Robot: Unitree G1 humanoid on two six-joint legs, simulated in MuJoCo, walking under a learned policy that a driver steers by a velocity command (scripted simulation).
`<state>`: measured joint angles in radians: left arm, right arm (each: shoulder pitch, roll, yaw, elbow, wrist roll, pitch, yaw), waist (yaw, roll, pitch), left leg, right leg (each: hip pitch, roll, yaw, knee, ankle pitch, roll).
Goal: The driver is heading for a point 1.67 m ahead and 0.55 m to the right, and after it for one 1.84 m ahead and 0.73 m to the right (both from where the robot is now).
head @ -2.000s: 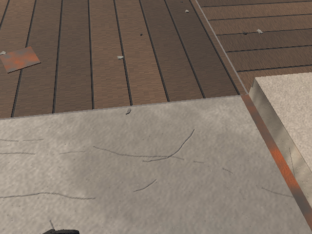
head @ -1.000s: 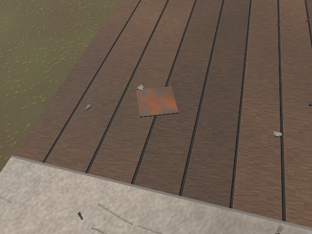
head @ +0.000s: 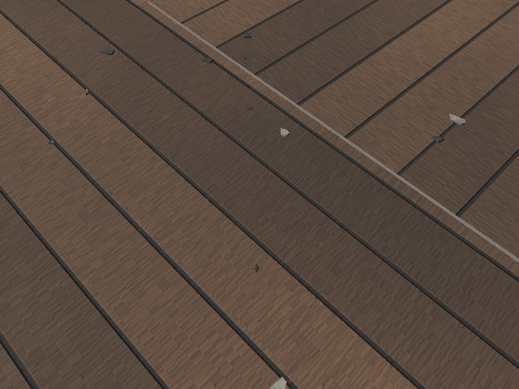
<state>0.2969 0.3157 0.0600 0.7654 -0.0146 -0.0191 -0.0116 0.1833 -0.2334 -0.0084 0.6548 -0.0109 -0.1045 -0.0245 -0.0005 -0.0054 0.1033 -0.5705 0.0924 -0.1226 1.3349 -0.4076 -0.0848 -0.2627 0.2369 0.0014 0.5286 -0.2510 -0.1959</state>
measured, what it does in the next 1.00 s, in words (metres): walks ahead: left foot, then right foot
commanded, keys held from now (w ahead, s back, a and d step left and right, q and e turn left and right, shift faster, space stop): shift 1.00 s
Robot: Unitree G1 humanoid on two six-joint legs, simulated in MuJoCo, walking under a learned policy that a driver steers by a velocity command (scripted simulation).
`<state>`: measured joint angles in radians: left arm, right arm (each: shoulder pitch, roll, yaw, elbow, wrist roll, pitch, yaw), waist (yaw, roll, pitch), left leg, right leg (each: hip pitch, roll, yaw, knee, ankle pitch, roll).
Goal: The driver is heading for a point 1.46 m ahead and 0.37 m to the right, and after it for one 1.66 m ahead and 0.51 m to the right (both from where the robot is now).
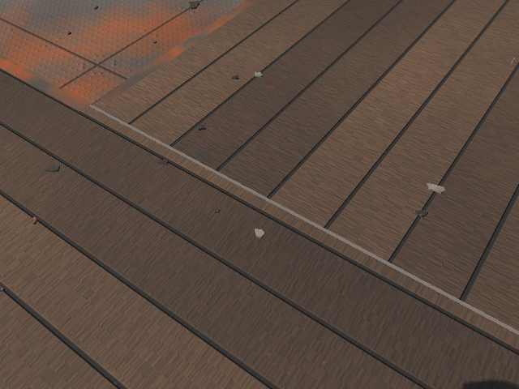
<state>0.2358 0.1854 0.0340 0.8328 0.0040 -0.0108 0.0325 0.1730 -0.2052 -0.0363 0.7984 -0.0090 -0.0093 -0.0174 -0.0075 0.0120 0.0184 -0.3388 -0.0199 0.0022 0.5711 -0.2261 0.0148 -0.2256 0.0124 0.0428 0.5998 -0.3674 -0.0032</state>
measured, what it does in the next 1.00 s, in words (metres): lifts its right foot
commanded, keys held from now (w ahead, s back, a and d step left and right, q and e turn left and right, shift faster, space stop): shift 0.66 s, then e+shift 0.34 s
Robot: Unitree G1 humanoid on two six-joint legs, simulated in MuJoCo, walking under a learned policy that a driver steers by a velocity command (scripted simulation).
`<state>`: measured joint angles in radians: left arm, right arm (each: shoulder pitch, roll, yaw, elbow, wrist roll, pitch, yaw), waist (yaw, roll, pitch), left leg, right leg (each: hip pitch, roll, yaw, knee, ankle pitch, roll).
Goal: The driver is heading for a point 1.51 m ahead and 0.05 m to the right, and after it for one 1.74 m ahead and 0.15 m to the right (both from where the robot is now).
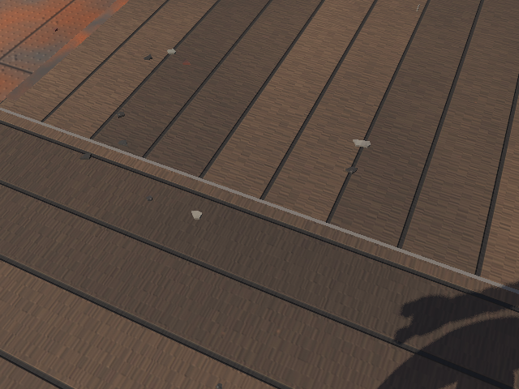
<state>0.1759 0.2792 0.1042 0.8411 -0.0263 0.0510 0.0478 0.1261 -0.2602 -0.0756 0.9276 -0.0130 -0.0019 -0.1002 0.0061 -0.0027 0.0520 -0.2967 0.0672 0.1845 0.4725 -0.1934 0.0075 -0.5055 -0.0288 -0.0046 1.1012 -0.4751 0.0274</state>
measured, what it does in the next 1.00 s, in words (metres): walks ahead: right foot, then left foot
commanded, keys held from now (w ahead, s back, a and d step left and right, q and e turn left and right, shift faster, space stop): e+shift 0.30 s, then q+shift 0.24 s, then w+q+shift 0.46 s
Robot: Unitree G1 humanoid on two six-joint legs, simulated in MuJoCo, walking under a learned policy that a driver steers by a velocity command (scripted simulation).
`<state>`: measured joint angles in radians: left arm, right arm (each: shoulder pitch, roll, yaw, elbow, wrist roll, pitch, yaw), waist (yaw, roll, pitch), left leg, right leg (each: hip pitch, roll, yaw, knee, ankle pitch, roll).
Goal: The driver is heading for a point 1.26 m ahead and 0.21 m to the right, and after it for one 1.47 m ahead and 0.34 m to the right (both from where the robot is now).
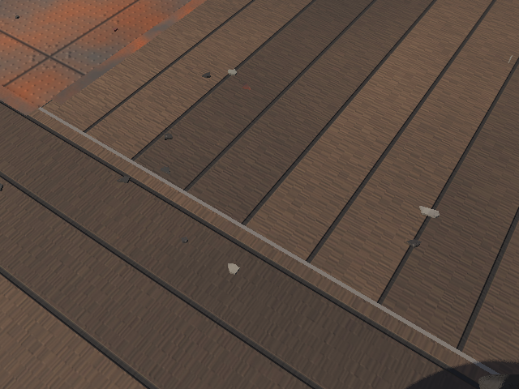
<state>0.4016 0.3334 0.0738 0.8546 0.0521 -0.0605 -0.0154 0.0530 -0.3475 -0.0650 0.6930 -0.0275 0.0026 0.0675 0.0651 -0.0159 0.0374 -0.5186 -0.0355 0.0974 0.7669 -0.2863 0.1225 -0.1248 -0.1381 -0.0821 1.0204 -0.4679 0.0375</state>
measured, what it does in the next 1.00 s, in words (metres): walks ahead, turning right: right foot, then left foot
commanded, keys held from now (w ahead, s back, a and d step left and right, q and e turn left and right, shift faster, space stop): w+q+shift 0.08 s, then w+e+shift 0.92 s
